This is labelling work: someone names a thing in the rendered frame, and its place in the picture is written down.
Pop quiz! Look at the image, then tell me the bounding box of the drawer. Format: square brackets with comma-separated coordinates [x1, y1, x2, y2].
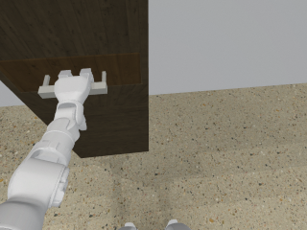
[0, 52, 141, 92]

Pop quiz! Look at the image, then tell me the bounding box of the robot left forearm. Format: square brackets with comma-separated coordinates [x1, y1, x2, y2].
[7, 100, 83, 199]

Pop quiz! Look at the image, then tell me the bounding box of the handle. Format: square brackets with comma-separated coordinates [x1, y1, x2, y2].
[37, 71, 107, 99]

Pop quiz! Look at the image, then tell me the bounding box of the cabinet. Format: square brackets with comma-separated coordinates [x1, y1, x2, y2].
[0, 0, 149, 158]

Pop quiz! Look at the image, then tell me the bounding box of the left robot shin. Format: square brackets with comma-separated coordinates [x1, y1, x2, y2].
[125, 222, 136, 228]

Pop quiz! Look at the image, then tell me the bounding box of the robot shin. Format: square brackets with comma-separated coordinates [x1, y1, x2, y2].
[166, 219, 177, 227]
[125, 222, 136, 228]

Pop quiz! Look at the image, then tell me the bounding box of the left robot hand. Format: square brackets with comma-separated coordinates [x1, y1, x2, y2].
[54, 68, 94, 130]

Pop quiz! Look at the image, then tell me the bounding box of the left robot upper arm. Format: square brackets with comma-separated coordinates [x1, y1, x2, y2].
[0, 157, 70, 230]

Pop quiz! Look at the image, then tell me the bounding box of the right robot shin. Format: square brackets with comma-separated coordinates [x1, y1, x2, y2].
[166, 219, 177, 227]

